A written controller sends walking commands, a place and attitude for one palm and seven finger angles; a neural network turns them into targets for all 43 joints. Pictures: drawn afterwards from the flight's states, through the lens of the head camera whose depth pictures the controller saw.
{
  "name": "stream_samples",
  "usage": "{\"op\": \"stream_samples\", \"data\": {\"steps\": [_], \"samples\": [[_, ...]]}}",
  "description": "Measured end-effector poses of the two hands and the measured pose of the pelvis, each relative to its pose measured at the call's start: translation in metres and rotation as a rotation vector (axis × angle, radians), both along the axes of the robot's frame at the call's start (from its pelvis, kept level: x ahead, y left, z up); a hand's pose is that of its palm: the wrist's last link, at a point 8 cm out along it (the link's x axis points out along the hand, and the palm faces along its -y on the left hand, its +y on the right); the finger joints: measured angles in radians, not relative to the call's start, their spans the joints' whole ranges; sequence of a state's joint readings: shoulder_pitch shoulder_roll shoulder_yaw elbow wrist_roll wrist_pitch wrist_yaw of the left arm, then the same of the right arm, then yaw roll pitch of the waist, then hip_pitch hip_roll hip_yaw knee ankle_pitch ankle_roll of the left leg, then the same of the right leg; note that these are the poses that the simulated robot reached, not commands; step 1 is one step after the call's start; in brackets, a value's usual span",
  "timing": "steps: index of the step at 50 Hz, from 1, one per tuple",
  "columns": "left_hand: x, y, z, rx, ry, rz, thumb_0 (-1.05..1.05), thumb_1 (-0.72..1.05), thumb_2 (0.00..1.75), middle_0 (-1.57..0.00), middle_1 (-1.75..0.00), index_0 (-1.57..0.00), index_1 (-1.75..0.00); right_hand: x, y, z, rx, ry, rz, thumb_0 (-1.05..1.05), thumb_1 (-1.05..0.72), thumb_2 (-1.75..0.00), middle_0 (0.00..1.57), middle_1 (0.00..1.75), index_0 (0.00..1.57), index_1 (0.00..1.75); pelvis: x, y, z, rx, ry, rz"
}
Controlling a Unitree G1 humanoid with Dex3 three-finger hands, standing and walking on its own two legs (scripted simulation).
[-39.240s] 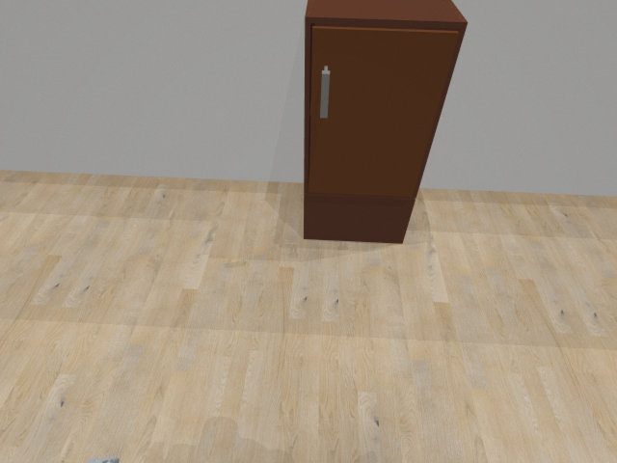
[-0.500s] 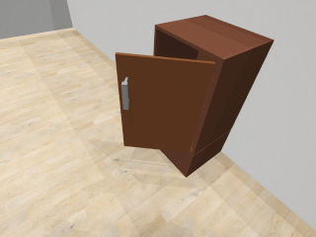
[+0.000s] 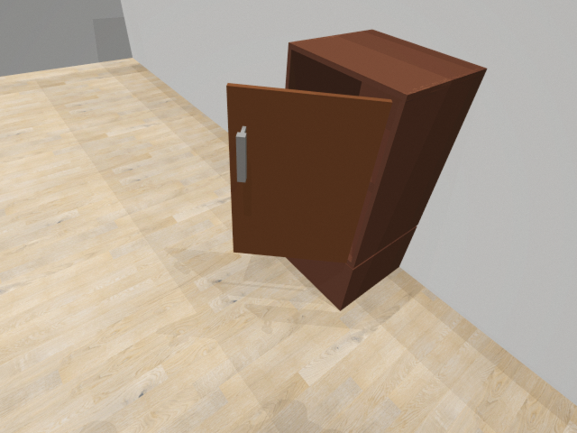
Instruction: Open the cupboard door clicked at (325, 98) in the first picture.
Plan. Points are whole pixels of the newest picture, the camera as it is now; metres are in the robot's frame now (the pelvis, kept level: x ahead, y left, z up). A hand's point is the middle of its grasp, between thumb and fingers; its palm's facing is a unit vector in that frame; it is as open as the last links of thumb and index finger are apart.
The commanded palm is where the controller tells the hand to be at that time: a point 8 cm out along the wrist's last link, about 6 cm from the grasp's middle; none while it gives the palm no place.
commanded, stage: come to a stop and stand still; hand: left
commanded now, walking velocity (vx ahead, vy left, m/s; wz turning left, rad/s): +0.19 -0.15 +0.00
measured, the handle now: (242, 154) +0.80 +0.15 -0.02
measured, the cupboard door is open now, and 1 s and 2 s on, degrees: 47 47 47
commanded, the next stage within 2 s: look again from close up in 0.54 s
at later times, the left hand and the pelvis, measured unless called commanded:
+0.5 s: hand out of the picture +0.03 +0.15 -0.14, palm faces -0.01 -0.98 -0.19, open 7.3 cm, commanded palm none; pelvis -0.04 -0.02 +0.03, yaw -3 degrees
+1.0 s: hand out of the picture -0.06 +0.13 -0.15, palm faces -0.01 -0.99 -0.14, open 7.3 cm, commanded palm none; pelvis -0.01 -0.02 +0.03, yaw -4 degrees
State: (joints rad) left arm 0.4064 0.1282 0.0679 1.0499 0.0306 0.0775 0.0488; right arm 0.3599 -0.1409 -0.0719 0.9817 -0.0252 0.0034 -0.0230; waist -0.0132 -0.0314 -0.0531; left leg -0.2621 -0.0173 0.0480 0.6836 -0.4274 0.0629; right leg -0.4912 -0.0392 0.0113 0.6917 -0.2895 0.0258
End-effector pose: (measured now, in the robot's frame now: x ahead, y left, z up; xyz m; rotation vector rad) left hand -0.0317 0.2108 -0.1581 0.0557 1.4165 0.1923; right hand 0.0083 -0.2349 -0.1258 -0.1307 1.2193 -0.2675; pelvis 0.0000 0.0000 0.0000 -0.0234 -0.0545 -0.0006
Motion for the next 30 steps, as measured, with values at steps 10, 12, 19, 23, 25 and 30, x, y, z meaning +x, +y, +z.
{"op": "stream_samples", "data": {"steps": [10,12,19,23,25,30], "samples": [[0.063,0.035,0.049,0.036,-0.253,-0.097,0.01,0.92,0.9,-0.19,-0.29,-0.2,-0.29,-0.094,0.029,0.019,0.047,0.156,-0.056,0.0,-0.91,-0.9,0.2,0.3,0.2,0.3,-0.029,0.008,0.031,-0.017,0.027,-0.02],[0.068,0.036,0.055,0.042,-0.249,-0.127,0.01,0.92,0.9,-0.19,-0.29,-0.2,-0.29,-0.105,0.03,0.022,0.051,0.16,-0.079,0.0,-0.91,-0.9,0.2,0.3,0.2,0.3,-0.032,0.007,0.034,-0.019,0.037,-0.027],[0.082,0.016,0.061,0.05,-0.239,-0.2,0.01,0.91,0.9,-0.19,-0.29,-0.2,-0.29,-0.147,0.017,0.022,0.073,0.244,-0.139,0.0,-0.91,-0.9,0.2,0.3,0.2,0.3,-0.041,-0.009,0.035,-0.009,0.05,-0.048],[0.067,-0.003,0.051,0.053,-0.225,-0.174,0.0,0.91,0.9,-0.19,-0.29,-0.2,-0.29,-0.157,0.003,0.014,0.085,0.32,-0.128,0.0,-0.91,-0.9,0.2,0.3,0.2,0.3,-0.043,-0.02,0.027,0.012,0.045,-0.052],[0.052,-0.01,0.047,0.046,-0.187,-0.148,0.0,0.92,0.9,-0.19,-0.3,-0.2,-0.29,-0.151,-0.004,0.015,0.079,0.326,-0.116,0.0,-0.91,-0.9,0.2,0.3,0.2,0.3,-0.042,-0.021,0.028,0.005,0.04,-0.051],[0.019,-0.008,0.03,0.019,-0.068,-0.126,0.0,0.94,0.89,-0.2,-0.3,-0.21,-0.29,-0.12,-0.01,0.012,0.04,0.263,-0.091,0.0,-0.91,-0.9,0.19,0.3,0.2,0.3,-0.032,-0.016,0.02,-0.018,0.026,-0.048]]}}
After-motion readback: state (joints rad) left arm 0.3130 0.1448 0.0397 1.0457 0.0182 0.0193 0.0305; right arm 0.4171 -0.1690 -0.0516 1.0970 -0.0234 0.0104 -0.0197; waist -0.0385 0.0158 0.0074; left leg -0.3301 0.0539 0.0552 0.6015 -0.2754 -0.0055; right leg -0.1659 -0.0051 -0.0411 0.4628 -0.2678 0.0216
